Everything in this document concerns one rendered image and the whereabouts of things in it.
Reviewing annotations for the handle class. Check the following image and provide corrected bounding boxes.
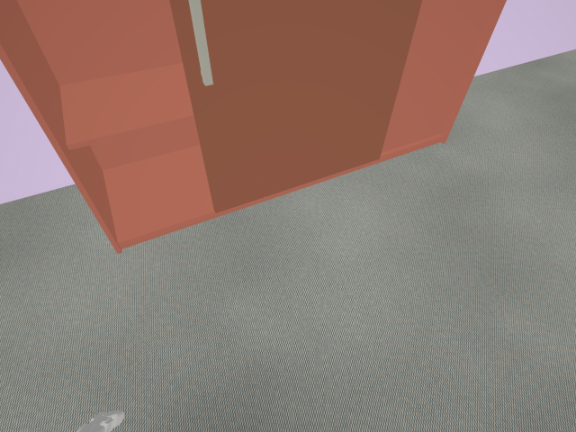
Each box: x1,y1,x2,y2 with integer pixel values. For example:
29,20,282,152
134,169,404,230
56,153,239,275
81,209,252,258
188,0,213,86

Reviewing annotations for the robot left hand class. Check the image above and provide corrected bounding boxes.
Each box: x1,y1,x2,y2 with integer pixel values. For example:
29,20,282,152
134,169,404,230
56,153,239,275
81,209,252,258
77,410,124,432

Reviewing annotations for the wardrobe door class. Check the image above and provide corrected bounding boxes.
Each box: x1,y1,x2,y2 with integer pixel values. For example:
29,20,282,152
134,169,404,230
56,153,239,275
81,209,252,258
169,0,422,213
382,0,495,153

